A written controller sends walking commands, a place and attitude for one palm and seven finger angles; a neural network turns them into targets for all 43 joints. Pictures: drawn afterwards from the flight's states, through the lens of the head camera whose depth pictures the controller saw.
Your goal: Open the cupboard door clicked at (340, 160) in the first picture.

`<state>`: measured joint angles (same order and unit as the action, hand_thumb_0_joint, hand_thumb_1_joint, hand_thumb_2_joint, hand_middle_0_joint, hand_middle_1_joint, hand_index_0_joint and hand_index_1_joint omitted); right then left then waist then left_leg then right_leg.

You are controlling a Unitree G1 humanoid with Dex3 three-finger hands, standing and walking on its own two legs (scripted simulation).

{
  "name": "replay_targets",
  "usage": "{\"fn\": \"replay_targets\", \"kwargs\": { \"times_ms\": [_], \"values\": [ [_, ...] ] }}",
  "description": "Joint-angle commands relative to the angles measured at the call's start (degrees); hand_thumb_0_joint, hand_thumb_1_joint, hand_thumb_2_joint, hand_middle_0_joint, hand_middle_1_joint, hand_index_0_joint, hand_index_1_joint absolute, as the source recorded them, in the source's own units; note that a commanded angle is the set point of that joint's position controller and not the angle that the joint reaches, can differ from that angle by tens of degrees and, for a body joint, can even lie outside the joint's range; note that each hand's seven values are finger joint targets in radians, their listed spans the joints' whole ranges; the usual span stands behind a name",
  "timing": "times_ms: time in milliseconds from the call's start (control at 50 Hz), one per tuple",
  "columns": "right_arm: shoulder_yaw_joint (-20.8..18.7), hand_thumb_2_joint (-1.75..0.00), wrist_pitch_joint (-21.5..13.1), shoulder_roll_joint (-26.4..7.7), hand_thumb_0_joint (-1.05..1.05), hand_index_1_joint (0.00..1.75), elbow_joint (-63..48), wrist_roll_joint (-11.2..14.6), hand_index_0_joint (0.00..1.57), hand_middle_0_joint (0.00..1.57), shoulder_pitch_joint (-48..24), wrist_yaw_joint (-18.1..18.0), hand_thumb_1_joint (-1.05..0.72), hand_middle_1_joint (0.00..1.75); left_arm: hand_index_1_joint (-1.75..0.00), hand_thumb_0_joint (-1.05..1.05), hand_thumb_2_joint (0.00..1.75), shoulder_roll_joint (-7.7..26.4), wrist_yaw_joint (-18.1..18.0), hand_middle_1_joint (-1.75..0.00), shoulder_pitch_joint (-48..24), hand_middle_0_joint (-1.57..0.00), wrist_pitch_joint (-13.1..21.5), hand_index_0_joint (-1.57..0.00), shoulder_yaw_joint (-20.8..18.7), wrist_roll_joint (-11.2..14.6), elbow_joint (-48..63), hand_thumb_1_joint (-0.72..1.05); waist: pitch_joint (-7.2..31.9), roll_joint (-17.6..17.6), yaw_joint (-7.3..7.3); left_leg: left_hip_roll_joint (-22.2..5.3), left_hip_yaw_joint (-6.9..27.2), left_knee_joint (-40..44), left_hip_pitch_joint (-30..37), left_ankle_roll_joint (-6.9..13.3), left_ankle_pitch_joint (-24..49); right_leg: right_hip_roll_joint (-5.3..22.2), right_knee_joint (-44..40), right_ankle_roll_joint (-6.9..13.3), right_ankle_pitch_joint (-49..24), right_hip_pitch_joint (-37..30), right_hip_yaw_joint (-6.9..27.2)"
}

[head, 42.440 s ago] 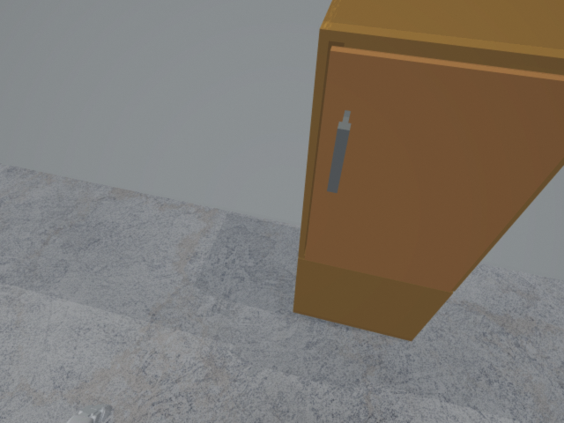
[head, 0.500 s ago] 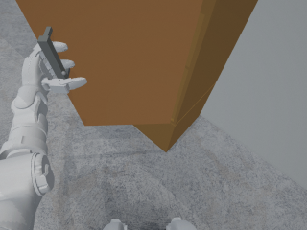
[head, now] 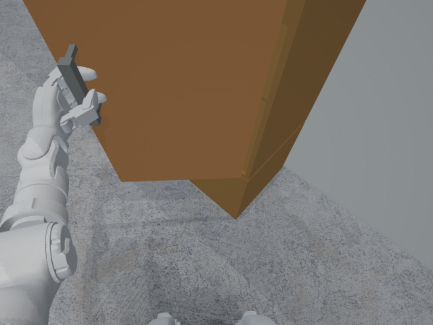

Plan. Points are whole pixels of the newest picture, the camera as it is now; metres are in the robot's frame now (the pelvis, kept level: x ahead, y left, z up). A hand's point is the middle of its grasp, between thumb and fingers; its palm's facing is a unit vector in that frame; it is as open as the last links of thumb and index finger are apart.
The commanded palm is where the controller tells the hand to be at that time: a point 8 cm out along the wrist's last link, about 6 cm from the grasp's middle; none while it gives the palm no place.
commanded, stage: pull the door open along its arc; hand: left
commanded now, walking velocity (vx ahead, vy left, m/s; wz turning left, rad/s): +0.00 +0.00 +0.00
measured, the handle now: (84, 87) +0.53 +0.23 +0.11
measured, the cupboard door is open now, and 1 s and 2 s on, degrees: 46 86 87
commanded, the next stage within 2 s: open thumb and fingers to let go in 1.02 s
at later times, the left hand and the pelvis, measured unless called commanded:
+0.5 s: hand (97, 154) +0.38 +0.17 +0.11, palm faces +0.07 -1.00 +0.07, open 6.1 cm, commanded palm +0.31 +0.23 +0.11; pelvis +0.01 +0.00 +0.01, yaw -1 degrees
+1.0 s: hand (154, 219) +0.27 +0.08 +0.11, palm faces +0.38 -0.92 +0.02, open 6.2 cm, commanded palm +0.20 +0.12 +0.11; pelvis +0.02 -0.03 +0.02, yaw +2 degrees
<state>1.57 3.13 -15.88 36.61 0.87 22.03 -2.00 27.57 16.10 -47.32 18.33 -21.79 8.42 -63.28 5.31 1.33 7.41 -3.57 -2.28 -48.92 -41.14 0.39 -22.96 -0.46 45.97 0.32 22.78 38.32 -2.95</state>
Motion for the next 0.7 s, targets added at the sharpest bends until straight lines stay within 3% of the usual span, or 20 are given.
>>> {"fn": "replay_targets", "kwargs": {
  "times_ms": [0, 160, 200, 260, 300, 320, 340, 380, 400, 420, 440, 480, 520, 540, 580, 620, 640, 680],
  "values": [
    [-3.6, -0.9, -1.1, -9.5, 0.0, 0.3, -3.8, 0.3, 0.2, 0.2, 6.6, -0.7, -0.9, 0.3, -1.35, 0.0, 0.9, 15.2, 0.8, -1.35, -26.4, -0.4, 4.5, -0.4, -1.8, 1.0, 12.3, 0.9, 23.1, 4.3, 0.53, 2.4, 2.7, 3.7, 17.8, 1.5, 22.2, -2.2, -4.6, 0.4, -24.1, -7.4, 1.4],
    [-3.9, -0.9, -1.0, -9.0, 0.0, 0.3, -6.7, 0.6, 0.2, 0.2, 4.7, -0.1, -0.9, 0.3, -1.35, 0.0, 0.9, 13.7, 2.0, -1.35, -13.2, -0.4, 4.5, -0.4, -3.1, 3.3, 19.8, 0.9, 26.9, 4.4, -3.27, 2.6, 2.1, 4.6, 19.5, 1.4, 27.0, -2.3, -4.1, 0.7, -29.0, -13.1, 1.3],
    [-3.9, -0.9, -0.9, -8.6, 0.0, 0.3, -7.9, 1.0, 0.2, 0.2, 3.4, 0.0, -0.9, 0.3, -1.35, 0.0, 0.9, 11.4, 2.2, -1.35, -7.6, -0.4, 3.4, -0.4, -2.0, 4.3, 21.8, 0.9, 24.3, 2.3, -3.94, 2.6, 1.4, 5.5, 17.7, 1.5, 25.7, -2.3, -4.7, 0.7, -29.1, -14.6, 1.0],
    [-4.1, -0.9, -1.2, -8.1, 0.0, 0.3, -9.6, 1.5, 0.2, 0.2, 1.7, 0.2, -0.9, 0.3, -1.35, 0.0, 0.9, 9.3, 2.0, -1.35, 0.9, -0.4, 2.3, -0.4, -1.7, 5.7, 29.0, 0.9, 24.5, 3.6, -5.45, 2.6, 1.0, 6.4, 19.7, 1.5, 29.0, -2.0, -5.1, 0.8, -31.4, -16.6, 1.0],
    [-4.2, -0.9, -1.8, -7.6, 0.0, 0.3, -10.7, 1.6, 0.2, 0.2, 0.6, 0.5, -0.9, 0.3, -1.35, 0.0, 0.9, 6.8, 1.8, -1.35, 7.3, -0.4, 1.3, -0.4, -1.1, 7.0, 34.2, 0.9, 23.9, 1.2, -6.32, 2.6, 0.6, 7.1, 19.7, 1.6, 29.6, -2.0, -5.5, 0.6, -33.5, -19.0, 0.9],
    [-4.3, -0.9, -2.2, -7.3, 0.0, 0.3, -11.4, 1.8, 0.2, 0.2, -0.5, 0.7, -0.9, 0.3, -1.35, 0.0, 0.9, 5.1, 1.6, -1.35, 10.8, -0.4, 1.0, -0.4, 0.0, 7.4, 37.9, 0.9, 23.3, 2.2, -6.64, 2.6, 0.4, 7.6, 20.2, 1.5, 29.8, -1.8, -5.7, 0.6, -33.7, -19.3, 1.0],
    [-4.1, -0.9, -2.6, -7.2, 0.0, 0.3, -12.0, 1.8, 0.2, 0.2, -1.1, 0.9, -0.9, 0.3, -1.35, 0.0, 0.9, 4.1, 1.3, -1.35, 15.1, -0.4, 0.7, -0.4, 0.3, 7.9, 40.4, 0.9, 22.7, 0.9, -7.18, 2.7, 0.4, 7.8, 20.0, 1.6, 30.5, -1.8, -5.8, 0.7, -34.2, -20.4, 0.8],
    [-4.1, -0.9, -3.3, -6.8, 0.0, 0.3, -12.6, 2.0, 0.2, 0.2, -2.9, 1.1, -0.9, 0.3, -1.35, 0.0, 0.9, 1.7, 0.5, -1.35, 20.1, -0.4, -0.3, -0.4, 1.7, 8.3, 46.0, 0.9, 20.2, 0.7, -7.28, 2.6, 0.3, 8.8, 20.4, 1.4, 29.8, -1.7, -6.1, 0.4, -33.8, -20.0, 0.4],
    [-4.1, -0.9, -4.3, -4.6, 0.0, 0.3, -13.1, 1.8, 0.2, 0.2, -5.9, 1.4, -0.9, 0.3, -1.35, 0.0, 0.9, -0.2, -7.9, -1.35, 20.7, -0.4, -1.5, -0.4, -5.6, 11.5, 51.5, 0.9, 19.6, 0.6, -12.96, 3.3, 0.2, 9.4, 18.0, 0.5, 28.2, -1.8, -6.7, 0.5, -31.0, -20.7, -0.6],
    [-3.9, -0.9, -5.0, -4.6, 0.0, 0.3, -13.1, 1.7, 0.2, 0.2, -6.6, 1.9, -0.9, 0.3, -1.35, 0.0, 0.9, -5.9, -12.0, -1.35, 25.3, -0.4, -2.9, -0.4, -0.4, 9.9, 53.0, 0.9, 17.4, 1.1, -10.65, 3.1, -0.1, 10.3, 19.3, 0.2, 27.4, -1.9, -6.8, 0.5, -29.7, -20.1, -1.0],
    [-3.9, -0.9, -5.5, -4.6, 0.0, 0.3, -12.9, 1.5, 0.2, 0.2, -6.7, 2.2, -0.9, 0.3, -1.35, 0.0, 0.9, -6.0, -15.7, -1.35, 29.0, -0.4, -3.5, -0.4, -0.6, 8.6, 55.2, 0.9, 16.0, -1.2, -10.87, 3.0, 0.3, 10.5, 18.6, 0.2, 26.4, -1.9, -7.1, 0.5, -28.0, -20.3, -1.4],
    [-3.8, -0.9, -5.6, -4.1, 0.0, 0.3, -12.8, 0.9, 0.2, 0.2, -8.2, 2.7, -0.9, 0.3, -1.35, 0.0, 0.9, -8.1, -21.7, -1.35, 33.6, -0.4, -5.0, -0.4, 1.1, 5.1, 60.3, 0.9, 15.1, -1.3, -10.59, 3.0, -0.2, 11.3, 18.9, 0.1, 25.3, -1.3, -7.4, 0.4, -27.7, -20.8, -1.2],
    [-3.7, -0.9, -5.0, -3.3, 0.0, 0.3, -13.0, 0.0, 0.2, 0.2, -9.9, 2.8, -0.9, 0.3, -1.35, 0.0, 0.9, -9.9, -26.9, -1.35, 38.2, -0.4, -6.4, -0.4, 2.4, 2.1, 65.5, 0.9, 15.1, -0.6, -11.23, 3.0, -0.4, 11.9, 19.8, -0.1, 25.0, -0.9, -7.7, 0.5, -27.6, -22.2, -0.9],
    [-3.6, -0.9, -4.5, -3.1, 0.0, 0.3, -13.1, -0.5, 0.2, 0.2, -10.4, 2.7, -0.9, 0.3, -1.35, 0.0, 0.9, -9.6, -29.4, -1.35, 42.3, -0.4, -7.1, -0.4, 2.2, 0.8, 67.1, 0.9, 14.5, -3.7, -11.69, 2.8, -0.2, 12.2, 19.7, 0.1, 24.6, -0.8, -8.3, 0.5, -27.7, -23.8, -0.8],
    [-3.1, -0.9, -3.3, -2.1, 0.0, 0.3, -13.8, -0.9, 0.2, 0.2, -12.9, 2.5, -0.9, 0.3, -1.35, 0.0, 0.9, -14.0, -33.5, -1.35, 43.3, -0.4, -9.1, -0.4, 6.8, -1.6, 72.2, 0.9, 12.9, -1.6, -11.01, 3.0, -0.6, 12.9, 20.7, 0.0, 23.3, -0.2, -9.2, 0.6, -27.4, -24.0, -0.4],
    [-2.7, -0.9, -2.0, -1.5, 0.0, 0.3, -13.8, -1.4, 0.2, 0.2, -14.4, 2.1, -0.9, 0.3, -1.35, 0.0, 0.9, -16.3, -37.1, -1.35, 44.8, -0.4, -11.1, -0.4, 9.1, -3.3, 74.7, 0.9, 11.2, -2.1, -10.66, 3.0, -0.3, 13.6, 21.3, -0.1, 21.2, 0.0, -10.6, 0.7, -25.3, -24.4, -0.1],
    [-2.7, -0.9, -1.4, -1.4, 0.0, 0.3, -13.7, -1.7, 0.2, 0.2, -14.8, 1.7, -0.9, 0.3, -1.35, 0.0, 0.9, -16.7, -38.7, -1.35, 46.1, -0.4, -11.8, -0.4, 9.9, -4.5, 75.4, 0.9, 10.4, -4.1, -10.27, 3.0, -0.2, 13.5, 21.6, 0.1, 20.3, 0.0, -11.5, 0.7, -24.6, -25.0, 0.3],
    [-2.3, -0.9, -0.6, -0.6, 0.0, 0.3, -14.1, -2.1, 0.2, 0.2, -16.1, 1.3, -0.9, 0.3, -1.35, 0.0, 0.9, -20.1, -40.8, -1.35, 48.0, -0.4, -13.1, -0.4, 13.5, -5.8, 78.4, 0.9, 9.2, -2.1, -9.98, 3.2, -0.3, 13.9, 22.5, 0.0, 20.2, 0.4, -12.2, 0.8, -25.0, -25.3, 0.4]
  ]
}}
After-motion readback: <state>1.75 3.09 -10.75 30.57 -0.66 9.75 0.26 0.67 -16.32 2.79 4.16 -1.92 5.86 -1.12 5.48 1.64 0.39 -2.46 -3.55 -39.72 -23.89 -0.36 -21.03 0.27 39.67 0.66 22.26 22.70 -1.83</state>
